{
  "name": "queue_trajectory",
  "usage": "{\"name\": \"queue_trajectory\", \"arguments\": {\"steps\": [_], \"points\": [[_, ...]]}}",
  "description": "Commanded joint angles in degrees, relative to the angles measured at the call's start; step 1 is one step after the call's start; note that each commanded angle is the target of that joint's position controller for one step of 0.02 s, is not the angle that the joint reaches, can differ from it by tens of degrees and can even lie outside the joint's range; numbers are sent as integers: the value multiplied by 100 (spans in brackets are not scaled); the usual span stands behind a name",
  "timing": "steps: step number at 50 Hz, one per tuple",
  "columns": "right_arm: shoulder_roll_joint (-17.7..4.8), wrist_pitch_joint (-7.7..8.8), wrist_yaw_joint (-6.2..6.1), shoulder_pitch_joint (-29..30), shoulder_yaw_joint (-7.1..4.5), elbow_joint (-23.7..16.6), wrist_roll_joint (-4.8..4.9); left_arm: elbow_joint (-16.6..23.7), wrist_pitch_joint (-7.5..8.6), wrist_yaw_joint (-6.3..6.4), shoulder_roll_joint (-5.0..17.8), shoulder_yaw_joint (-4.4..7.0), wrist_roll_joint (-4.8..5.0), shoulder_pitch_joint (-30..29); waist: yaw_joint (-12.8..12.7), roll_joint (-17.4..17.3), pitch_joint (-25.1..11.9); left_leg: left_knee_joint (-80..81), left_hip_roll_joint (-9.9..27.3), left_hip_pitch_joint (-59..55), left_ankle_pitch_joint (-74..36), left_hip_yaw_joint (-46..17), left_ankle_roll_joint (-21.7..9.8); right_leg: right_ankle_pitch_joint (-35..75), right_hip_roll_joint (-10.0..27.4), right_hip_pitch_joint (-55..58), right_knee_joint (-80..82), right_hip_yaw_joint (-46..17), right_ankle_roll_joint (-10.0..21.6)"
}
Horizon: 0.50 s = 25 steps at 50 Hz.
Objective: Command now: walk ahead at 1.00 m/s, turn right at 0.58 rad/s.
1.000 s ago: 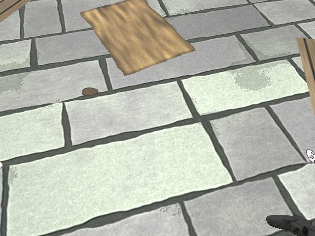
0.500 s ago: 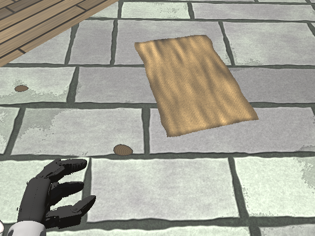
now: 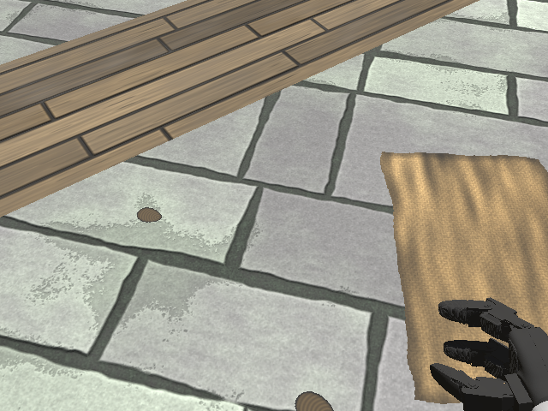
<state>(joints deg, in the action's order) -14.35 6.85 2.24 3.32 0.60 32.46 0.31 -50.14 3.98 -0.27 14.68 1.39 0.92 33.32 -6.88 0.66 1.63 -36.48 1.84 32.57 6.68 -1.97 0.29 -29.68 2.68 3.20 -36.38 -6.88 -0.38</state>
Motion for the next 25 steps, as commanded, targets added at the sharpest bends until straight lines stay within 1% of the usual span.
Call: {"name": "queue_trajectory", "arguments": {"steps": [1,2,3,4,5,6,7,8,9,10,11,12,13,14,15,16,17,18,19,20,21,22,23,24,25], "points": [[-1555,-112,-92,-3161,-657,453,-39,756,220,62,400,-15,328,-49,1581,-1813,-2717,2039,2189,-6134,4262,-4853,-1193,411,-125,-4743,-4481,-257,287],[-1217,-113,-133,-2856,-577,574,20,944,198,111,672,92,401,-849,1613,-1434,-1506,2048,2088,-5443,3450,-3836,-1000,747,75,-5354,-4722,-15,275],[-1006,-108,-145,-2575,-526,644,-30,1032,174,139,672,94,280,-1292,1500,-719,-906,1985,1929,-4633,2321,-2925,-928,1081,350,-5312,-4555,97,283],[-835,-98,-133,-2393,-504,712,-135,1078,141,106,629,123,123,-1534,1317,-638,-554,1970,1727,-3821,1208,-2141,-909,1226,531,-4935,-4181,99,292],[-615,-80,-149,-2095,-459,794,-222,1120,27,54,443,131,149,-1386,957,-798,-410,2189,1617,-3255,1217,-1798,-953,1341,690,-4650,-4100,44,287],[-462,-62,-156,-1830,-452,846,-182,1135,-99,14,309,127,211,-1363,772,-885,-258,2372,1630,-2858,1087,-1470,-965,1243,815,-4451,-3989,14,283],[-394,-45,-161,-1599,-449,891,-112,1191,-228,-7,178,111,247,-1429,628,-837,-7,2567,1692,-2559,895,-1061,-932,1065,923,-4492,-3849,12,261],[-400,-23,-159,-1475,-462,915,-56,1237,-328,-11,132,102,202,-1537,572,-681,240,2741,1678,-2356,622,-665,-905,1113,958,-4601,-3795,45,234],[-556,-3,-181,-1365,-506,929,-50,1342,-360,-29,127,92,138,-1652,472,-611,429,2848,1758,-2227,272,-355,-924,1365,1019,-4738,-3588,25,184],[-663,23,-207,-1249,-531,951,-62,1426,-356,-52,152,80,72,-1820,402,-484,652,2948,1680,-1991,-314,-7,-915,1784,1019,-4653,-3153,-33,137],[-729,31,-232,-1102,-543,943,-82,1463,-323,-96,204,80,21,-1963,341,-349,778,2950,1370,-1738,-793,527,-811,2297,878,-4325,-2472,106,149],[-838,24,-269,-1027,-555,921,-111,1455,-285,-151,212,72,-40,-2044,335,-167,718,2938,1058,-1591,-1127,1027,-719,2917,645,-3821,-1773,384,183],[-1038,44,-286,-1160,-602,934,-61,1471,-225,-243,239,68,-72,-2185,421,-135,707,2924,1056,-1491,-1571,1204,-698,3417,467,-3273,-1059,647,203],[-1213,50,-289,-1404,-640,1006,-12,1469,-171,-325,327,98,-82,-2304,531,-31,639,2926,1112,-1709,-1988,1223,-684,3754,225,-2932,-686,828,238],[-1425,22,-288,-1596,-688,1094,46,1491,-136,-378,448,148,-81,-2380,526,-81,561,2781,1166,-2138,-2487,1220,-630,3781,30,-2803,-374,909,328],[-1621,-27,-293,-1732,-740,1148,120,1488,-120,-397,605,214,-101,-2332,444,-173,379,2449,1215,-2617,-3186,1210,-580,3607,-207,-2629,-164,1011,432],[-1754,-109,-292,-1764,-775,1171,171,1365,-127,-394,830,317,-121,-1890,187,-257,51,1747,1222,-3050,-3889,1212,-501,3404,-430,-2234,-25,1075,550],[-1747,-208,-290,-1690,-761,1168,180,1092,-150,-354,1050,453,-144,-1049,-263,-219,-458,607,1067,-3115,-4224,1282,-354,3582,-644,-1281,225,1164,681],[-1559,-232,-294,-1811,-685,1181,148,965,-209,-253,1291,567,-160,-562,-556,-27,-749,-716,874,-2482,-3564,1257,-126,4054,-570,-201,321,920,733],[-722,-233,-252,-2573,-472,1096,-168,1017,-244,-112,1943,606,-140,-989,331,2049,-998,-3007,17,-1254,2558,1240,228,7471,532,782,-90,-453,983],[-665,-183,-174,-3630,-305,1243,16,1420,-147,-166,1891,474,-318,-1356,694,2061,-2660,-4896,-520,-198,3504,35,351,6849,1920,1828,455,-3127,2360],[-1251,-204,-181,-2990,-424,1288,146,1574,-129,-252,1556,448,-226,-1538,287,692,-2867,-4991,-280,-400,3037,-440,257,5953,1717,1299,1049,-3078,2203],[-1188,-240,-222,-2439,-420,1112,190,1427,-87,-285,1415,400,-93,-1745,366,323,-2007,-4545,-77,-65,2659,-326,182,5132,1524,608,1175,-2465,1992],[-1074,-310,-343,-1896,-402,1082,47,1329,-66,-272,1182,331,-23,-1985,430,-288,-1181,-4002,139,-46,2268,-176,154,4710,1214,-292,1417,-1955,1604],[-1010,-391,-403,-2006,-385,1072,53,1314,-20,-231,1126,310,-146,-2174,641,162,-1061,-3933,233,-262,1983,-304,180,5301,1325,-895,1378,-1898,1767]]}}
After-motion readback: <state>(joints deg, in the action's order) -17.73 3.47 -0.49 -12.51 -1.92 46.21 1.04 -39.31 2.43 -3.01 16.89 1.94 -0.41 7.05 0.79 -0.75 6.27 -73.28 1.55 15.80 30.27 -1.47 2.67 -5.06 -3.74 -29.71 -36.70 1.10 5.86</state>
